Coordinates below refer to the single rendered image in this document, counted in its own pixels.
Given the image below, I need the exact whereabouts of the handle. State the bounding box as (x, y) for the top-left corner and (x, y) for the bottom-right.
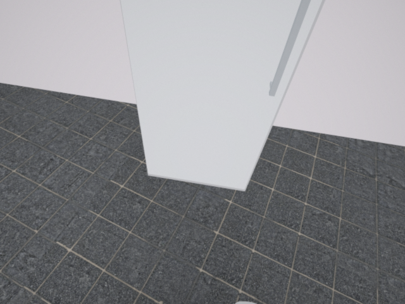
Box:
(269, 0), (311, 96)

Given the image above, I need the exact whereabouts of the fridge door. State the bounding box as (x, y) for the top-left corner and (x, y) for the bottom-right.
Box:
(120, 0), (322, 189)

